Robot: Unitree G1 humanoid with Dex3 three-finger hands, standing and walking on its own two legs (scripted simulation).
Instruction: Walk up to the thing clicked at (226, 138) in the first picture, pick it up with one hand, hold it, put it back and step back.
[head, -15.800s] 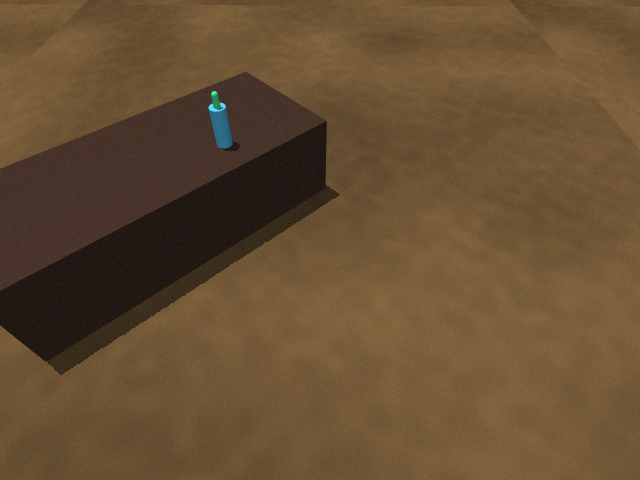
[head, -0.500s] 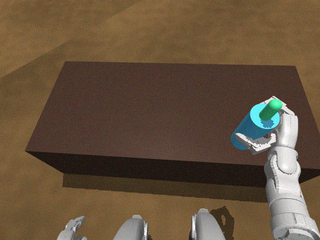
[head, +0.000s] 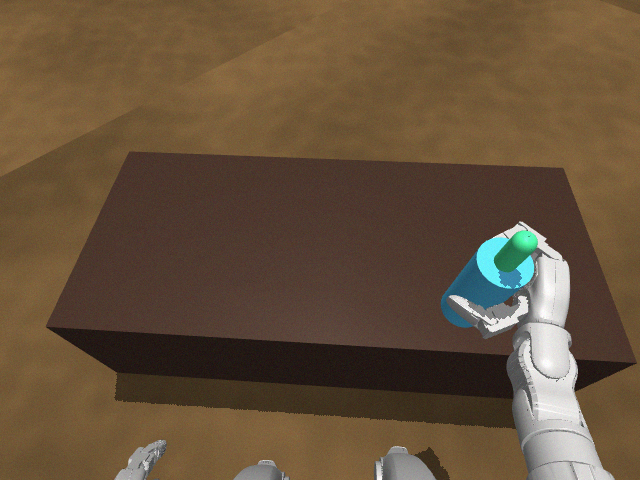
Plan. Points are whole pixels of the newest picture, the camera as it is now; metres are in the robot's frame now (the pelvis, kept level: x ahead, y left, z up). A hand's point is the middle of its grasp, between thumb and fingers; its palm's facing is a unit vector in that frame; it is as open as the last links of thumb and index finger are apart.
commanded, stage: lift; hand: right
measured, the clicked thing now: (488, 279) +0.34 -0.18 +0.05
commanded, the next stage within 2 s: hold in 0.20 s
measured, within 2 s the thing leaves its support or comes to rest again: neither
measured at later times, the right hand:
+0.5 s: hand (489, 280) +0.34 -0.18 +0.05, palm faces +0.24 +0.97 -0.02, open 9.6 cm
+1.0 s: hand (497, 279) +0.33 -0.18 +0.07, palm faces +0.24 +0.97 -0.02, open 9.6 cm
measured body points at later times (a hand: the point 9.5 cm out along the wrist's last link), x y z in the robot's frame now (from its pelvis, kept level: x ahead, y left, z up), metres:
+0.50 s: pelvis +0.00 +0.00 +0.01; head +0.05 +0.00 +0.46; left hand +0.13 +0.25 -0.10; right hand +0.32 -0.23 +0.06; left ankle -0.01 +0.13 -0.69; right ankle +0.03 -0.13 -0.69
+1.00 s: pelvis +0.00 +0.00 +0.02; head +0.04 -0.01 +0.47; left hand +0.13 +0.24 -0.09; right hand +0.31 -0.23 +0.07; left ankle -0.01 +0.13 -0.69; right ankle +0.03 -0.13 -0.69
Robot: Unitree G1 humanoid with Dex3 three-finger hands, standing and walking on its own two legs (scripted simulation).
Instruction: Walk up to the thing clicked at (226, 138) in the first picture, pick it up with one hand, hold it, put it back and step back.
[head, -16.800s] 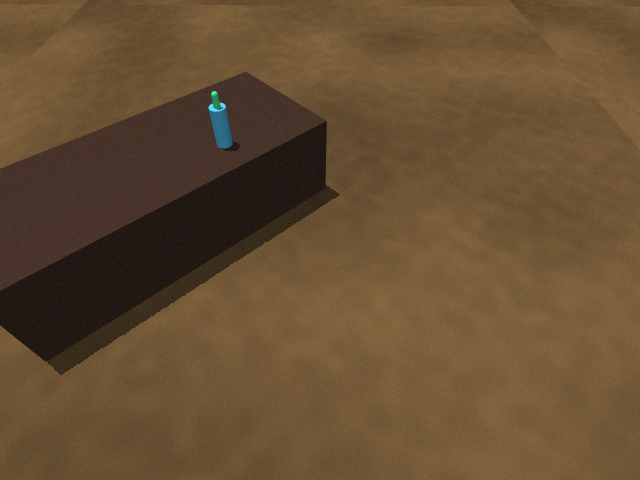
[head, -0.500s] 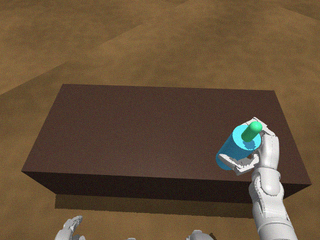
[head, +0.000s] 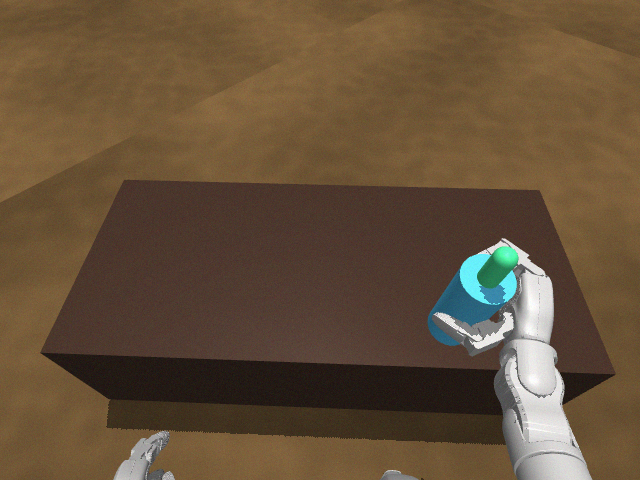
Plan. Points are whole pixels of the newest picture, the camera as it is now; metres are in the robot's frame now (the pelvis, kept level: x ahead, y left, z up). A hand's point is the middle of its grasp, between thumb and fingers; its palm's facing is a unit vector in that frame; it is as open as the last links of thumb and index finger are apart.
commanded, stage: hold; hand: right
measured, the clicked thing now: (473, 295) +0.32 -0.17 +0.06
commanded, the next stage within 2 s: crouch in 1.90 s
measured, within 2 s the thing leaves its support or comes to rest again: neither
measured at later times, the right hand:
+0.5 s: hand (475, 295) +0.33 -0.18 +0.05, palm faces +0.23 +0.97 -0.02, open 9.6 cm
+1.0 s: hand (469, 296) +0.33 -0.17 +0.04, palm faces +0.23 +0.97 -0.02, open 9.6 cm
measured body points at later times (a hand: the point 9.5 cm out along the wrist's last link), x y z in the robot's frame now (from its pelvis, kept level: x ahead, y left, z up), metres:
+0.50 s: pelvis +0.00 +0.00 +0.00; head +0.03 -0.01 +0.45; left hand +0.12 +0.25 -0.11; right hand +0.31 -0.23 +0.05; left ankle -0.02 +0.13 -0.71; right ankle +0.03 -0.12 -0.71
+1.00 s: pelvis -0.01 +0.01 +0.00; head +0.03 +0.00 +0.45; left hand +0.12 +0.25 -0.11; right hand +0.31 -0.22 +0.05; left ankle -0.02 +0.13 -0.71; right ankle +0.03 -0.12 -0.71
